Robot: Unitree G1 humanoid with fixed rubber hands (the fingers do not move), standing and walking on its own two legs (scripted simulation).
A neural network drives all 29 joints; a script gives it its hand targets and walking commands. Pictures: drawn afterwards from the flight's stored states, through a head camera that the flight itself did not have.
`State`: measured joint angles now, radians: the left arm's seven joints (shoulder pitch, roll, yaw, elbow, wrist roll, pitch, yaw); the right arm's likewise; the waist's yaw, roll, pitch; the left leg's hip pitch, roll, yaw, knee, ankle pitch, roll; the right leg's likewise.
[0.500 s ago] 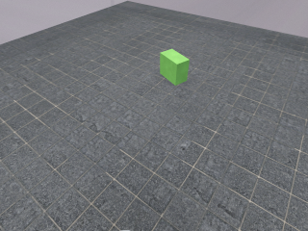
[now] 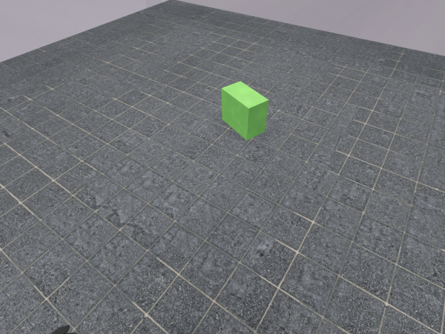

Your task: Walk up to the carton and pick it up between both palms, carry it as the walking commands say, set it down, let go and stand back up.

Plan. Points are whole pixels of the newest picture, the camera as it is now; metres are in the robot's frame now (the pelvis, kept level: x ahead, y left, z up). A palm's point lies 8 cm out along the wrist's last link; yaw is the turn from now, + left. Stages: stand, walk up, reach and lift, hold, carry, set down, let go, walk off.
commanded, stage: walk up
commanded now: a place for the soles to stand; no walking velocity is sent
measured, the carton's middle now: (243, 110) +1.61 -0.13 -0.61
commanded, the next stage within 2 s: none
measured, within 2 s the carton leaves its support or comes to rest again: neither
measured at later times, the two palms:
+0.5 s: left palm (82, 260) +0.30 +0.32 -0.09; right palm (387, 269) +0.28 -0.34 -0.08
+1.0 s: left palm (106, 200) +0.48 +0.32 -0.11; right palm (356, 193) +0.48 -0.34 -0.09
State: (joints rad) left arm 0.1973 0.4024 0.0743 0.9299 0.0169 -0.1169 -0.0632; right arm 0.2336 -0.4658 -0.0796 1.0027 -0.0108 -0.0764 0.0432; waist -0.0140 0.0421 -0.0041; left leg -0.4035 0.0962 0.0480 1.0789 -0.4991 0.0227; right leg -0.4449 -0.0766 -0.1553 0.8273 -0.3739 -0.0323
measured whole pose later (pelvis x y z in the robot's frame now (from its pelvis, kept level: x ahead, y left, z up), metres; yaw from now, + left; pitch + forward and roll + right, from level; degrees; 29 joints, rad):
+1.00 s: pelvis +0.41 +0.00 +0.00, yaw -1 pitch -2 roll +3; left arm 0.23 0.43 0.06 0.98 0.01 -0.07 -0.05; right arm 0.22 -0.44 -0.08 0.95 -0.02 -0.12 0.02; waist 0.00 -0.07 0.02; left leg -0.37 0.04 0.18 0.82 -0.41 0.02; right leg -0.57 -0.12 -0.02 1.13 -0.45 -0.01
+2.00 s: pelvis +0.77 -0.04 -0.02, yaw +2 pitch -2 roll +1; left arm 0.27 0.45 0.08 0.93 0.02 -0.05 -0.03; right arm 0.21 -0.43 -0.09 0.97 -0.03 -0.12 0.03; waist 0.03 -0.04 0.05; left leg -0.52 0.05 0.11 0.95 -0.38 0.03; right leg -0.45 -0.13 -0.11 1.05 -0.55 -0.04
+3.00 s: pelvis +1.03 -0.08 -0.01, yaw -1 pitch -1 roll +1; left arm 0.07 0.39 0.02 1.05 0.00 -0.06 0.03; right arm 0.05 -0.38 -0.03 1.09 0.00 -0.05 -0.01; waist -0.01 0.00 0.08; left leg -0.44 0.09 0.10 0.90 -0.44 -0.03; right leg -0.41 -0.05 -0.02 0.93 -0.50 0.01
